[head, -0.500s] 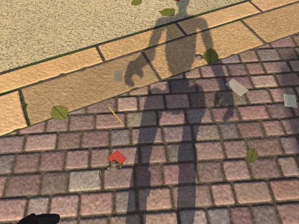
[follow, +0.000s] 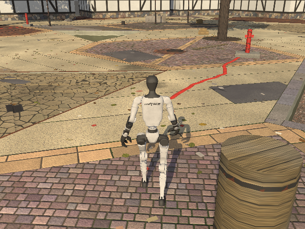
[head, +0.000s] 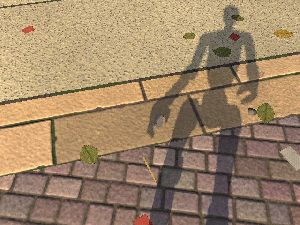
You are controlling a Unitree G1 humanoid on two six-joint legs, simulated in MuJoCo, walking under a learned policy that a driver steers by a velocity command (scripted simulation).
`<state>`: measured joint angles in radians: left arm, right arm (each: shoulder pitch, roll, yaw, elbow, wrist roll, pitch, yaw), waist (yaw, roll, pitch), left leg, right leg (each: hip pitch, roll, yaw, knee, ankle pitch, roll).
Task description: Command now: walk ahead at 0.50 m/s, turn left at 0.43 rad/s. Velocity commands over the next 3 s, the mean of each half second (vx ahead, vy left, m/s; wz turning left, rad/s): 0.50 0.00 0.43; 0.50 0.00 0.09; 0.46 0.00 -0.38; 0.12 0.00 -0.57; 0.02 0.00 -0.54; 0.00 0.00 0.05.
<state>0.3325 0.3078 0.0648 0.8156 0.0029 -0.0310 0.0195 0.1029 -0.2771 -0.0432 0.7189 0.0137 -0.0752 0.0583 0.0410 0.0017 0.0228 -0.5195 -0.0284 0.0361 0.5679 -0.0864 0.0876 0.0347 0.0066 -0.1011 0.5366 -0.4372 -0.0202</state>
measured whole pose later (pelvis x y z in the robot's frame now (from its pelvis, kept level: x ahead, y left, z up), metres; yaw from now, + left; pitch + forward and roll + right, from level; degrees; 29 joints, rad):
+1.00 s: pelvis +0.57 +0.08 +0.01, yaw +15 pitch +2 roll -1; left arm 0.41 0.30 0.05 0.90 -0.01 -0.04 0.00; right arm 0.03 -0.26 -0.03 0.65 0.00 -0.09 0.03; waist 0.08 -0.01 0.03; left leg -0.48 -0.01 0.03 0.54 -0.09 0.06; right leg -0.04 0.00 0.03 0.62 -0.49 -0.01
